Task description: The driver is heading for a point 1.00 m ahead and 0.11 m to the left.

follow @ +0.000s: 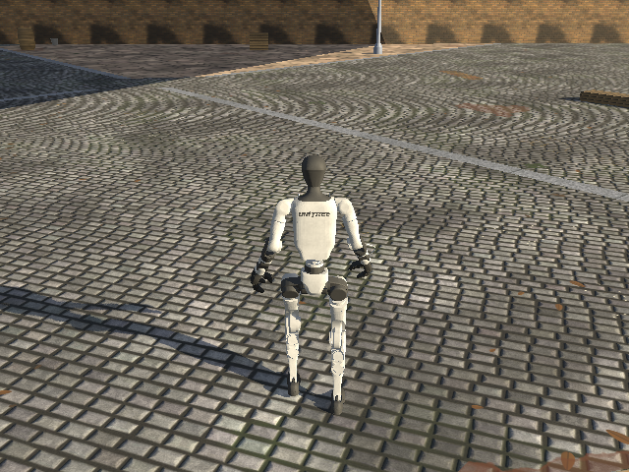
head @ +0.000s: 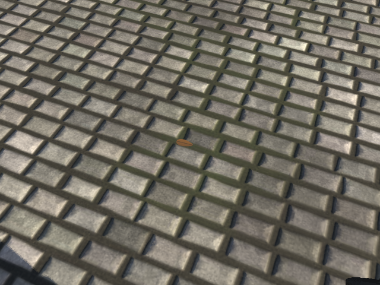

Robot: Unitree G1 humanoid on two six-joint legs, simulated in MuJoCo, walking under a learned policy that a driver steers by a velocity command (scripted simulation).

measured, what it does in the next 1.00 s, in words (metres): steps on the spot, turning left: left foot, then right foot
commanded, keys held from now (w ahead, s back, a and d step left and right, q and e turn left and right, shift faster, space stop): q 0.30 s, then no key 0.70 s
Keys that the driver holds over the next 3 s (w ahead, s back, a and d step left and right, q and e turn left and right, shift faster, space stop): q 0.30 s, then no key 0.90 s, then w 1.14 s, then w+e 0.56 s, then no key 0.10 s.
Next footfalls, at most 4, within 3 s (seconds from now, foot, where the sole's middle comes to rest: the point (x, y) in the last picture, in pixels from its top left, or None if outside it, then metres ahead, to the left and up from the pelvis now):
0.06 left None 0.07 0.14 -0.76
0.52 right None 0.10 -0.10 -0.76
1.88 right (202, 281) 0.46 0.00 -0.76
2.44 left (119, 218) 0.68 0.32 -0.76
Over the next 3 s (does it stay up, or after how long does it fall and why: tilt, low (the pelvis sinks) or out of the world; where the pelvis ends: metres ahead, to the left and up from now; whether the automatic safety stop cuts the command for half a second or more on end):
stays up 0.84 0.19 -0.01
